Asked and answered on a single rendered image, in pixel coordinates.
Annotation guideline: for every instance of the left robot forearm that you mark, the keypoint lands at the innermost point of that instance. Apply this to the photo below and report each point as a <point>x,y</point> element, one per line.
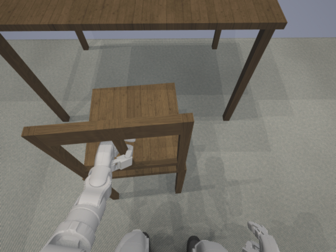
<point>78,229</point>

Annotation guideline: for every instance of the right robot hand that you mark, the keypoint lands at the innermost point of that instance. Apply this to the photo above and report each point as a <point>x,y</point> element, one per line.
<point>266,242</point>

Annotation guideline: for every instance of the table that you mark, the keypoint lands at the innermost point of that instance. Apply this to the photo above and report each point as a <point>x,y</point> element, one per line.
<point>88,15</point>

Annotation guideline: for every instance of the left robot hand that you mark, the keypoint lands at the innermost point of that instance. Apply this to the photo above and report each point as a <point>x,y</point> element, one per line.
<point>107,151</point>

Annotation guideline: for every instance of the right robot thigh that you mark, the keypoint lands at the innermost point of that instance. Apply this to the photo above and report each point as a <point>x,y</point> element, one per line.
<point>209,246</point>

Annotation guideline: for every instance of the robot right foot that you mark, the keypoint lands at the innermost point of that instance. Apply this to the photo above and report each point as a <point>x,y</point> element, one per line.
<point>192,241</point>

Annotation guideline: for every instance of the chair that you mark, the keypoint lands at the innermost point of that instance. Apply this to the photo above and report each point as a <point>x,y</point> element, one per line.
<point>147,113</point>

